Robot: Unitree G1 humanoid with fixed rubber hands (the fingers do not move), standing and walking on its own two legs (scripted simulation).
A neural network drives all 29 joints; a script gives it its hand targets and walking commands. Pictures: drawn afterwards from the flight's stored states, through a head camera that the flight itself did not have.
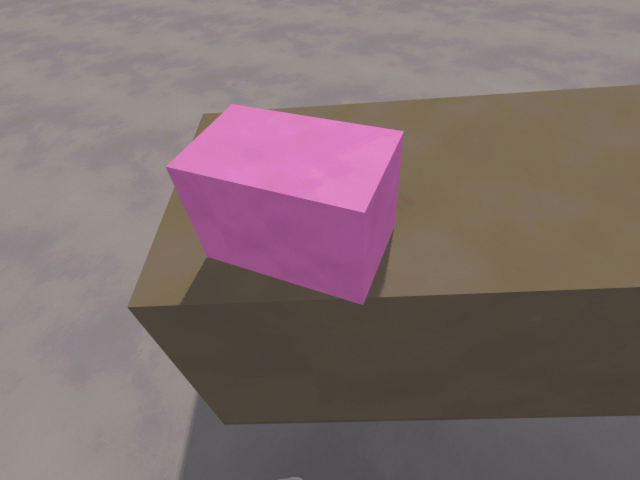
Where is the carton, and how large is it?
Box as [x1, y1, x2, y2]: [166, 104, 403, 304]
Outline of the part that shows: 166,166 207,256 361,304 363,303 394,224 403,131 232,104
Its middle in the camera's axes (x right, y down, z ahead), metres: -0.05 -0.07 +0.68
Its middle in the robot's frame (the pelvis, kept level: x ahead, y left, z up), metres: +0.56 +0.07 +0.02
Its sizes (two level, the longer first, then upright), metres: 0.319 0.194 0.217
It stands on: a pedestal, 0.67 m high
